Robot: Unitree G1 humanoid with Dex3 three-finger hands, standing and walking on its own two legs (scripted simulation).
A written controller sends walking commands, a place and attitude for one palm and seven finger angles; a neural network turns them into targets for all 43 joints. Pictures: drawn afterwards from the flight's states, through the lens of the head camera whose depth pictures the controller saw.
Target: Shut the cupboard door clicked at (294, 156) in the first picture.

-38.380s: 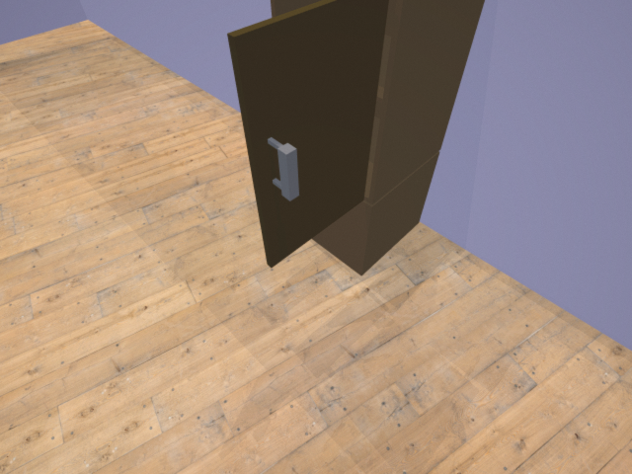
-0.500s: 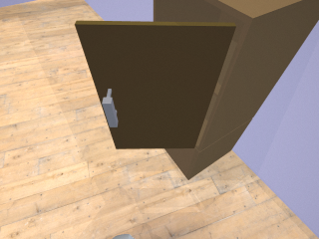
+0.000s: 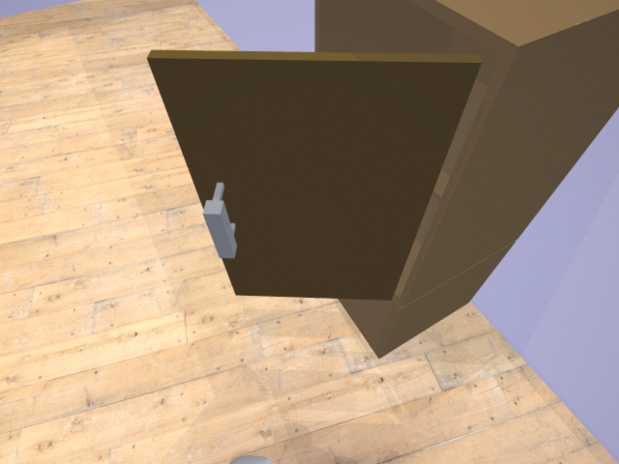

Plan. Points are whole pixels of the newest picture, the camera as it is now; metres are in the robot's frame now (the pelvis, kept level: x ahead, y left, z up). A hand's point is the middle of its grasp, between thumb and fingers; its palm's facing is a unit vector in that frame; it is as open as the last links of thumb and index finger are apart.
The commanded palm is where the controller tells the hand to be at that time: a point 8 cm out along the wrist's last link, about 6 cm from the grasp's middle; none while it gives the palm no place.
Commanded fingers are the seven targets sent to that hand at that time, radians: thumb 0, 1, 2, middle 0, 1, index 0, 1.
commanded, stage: come to a stop and stand still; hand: left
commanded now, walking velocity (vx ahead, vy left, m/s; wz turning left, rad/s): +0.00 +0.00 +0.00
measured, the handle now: (223, 220) +0.46 +0.18 -0.01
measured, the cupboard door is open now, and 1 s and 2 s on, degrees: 58 58 58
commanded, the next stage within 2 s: look again from close up in 0.76 s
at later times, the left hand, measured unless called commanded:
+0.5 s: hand out of the picture +0.05 +0.27 -0.17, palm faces -0.05 -0.97 -0.24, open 7.4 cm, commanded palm none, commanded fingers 0.00 0.90 0.90 -0.20 -0.30 -0.20 -0.30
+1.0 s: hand out of the picture -0.04 +0.27 -0.18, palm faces -0.06 -0.97 -0.24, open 7.4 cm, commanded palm none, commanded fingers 0.00 0.90 0.90 -0.20 -0.30 -0.20 -0.30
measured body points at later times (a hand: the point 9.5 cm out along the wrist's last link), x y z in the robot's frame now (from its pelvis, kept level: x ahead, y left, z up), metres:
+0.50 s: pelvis -0.05 +0.07 -0.01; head -0.05 +0.09 +0.44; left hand +0.05 +0.32 -0.15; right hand +0.01 -0.17 -0.15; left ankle -0.04 +0.14 -0.74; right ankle -0.02 -0.09 -0.74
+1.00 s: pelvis -0.05 +0.07 +0.00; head -0.04 +0.08 +0.45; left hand -0.04 +0.32 -0.16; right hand -0.01 -0.19 -0.14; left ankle -0.04 +0.14 -0.74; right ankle -0.02 -0.09 -0.74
